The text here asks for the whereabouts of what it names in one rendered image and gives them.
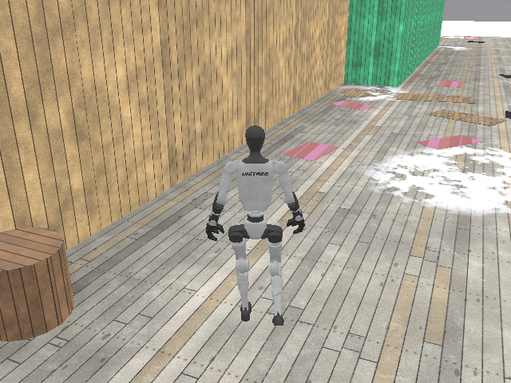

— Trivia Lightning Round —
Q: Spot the robot left hand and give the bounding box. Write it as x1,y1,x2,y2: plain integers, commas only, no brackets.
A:
206,223,224,241

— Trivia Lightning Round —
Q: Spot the robot shin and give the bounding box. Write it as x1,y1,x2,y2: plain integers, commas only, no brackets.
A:
271,263,283,316
236,260,249,310

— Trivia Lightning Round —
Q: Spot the robot right shin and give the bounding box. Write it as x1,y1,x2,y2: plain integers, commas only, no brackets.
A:
271,263,283,316

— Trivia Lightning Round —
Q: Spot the robot right hand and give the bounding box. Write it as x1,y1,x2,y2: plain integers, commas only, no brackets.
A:
287,218,305,234

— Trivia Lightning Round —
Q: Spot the robot left shin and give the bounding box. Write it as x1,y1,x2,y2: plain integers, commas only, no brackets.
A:
236,260,249,310

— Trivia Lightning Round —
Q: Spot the robot left forearm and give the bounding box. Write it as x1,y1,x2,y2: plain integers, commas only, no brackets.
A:
208,192,224,226

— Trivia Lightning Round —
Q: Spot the left robot upper arm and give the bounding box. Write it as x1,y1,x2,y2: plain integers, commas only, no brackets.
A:
216,160,239,205

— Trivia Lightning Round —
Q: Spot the robot right forearm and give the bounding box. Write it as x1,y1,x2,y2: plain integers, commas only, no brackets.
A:
288,192,303,221

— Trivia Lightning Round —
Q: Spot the right robot upper arm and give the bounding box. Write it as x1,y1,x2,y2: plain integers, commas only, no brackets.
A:
272,160,295,204

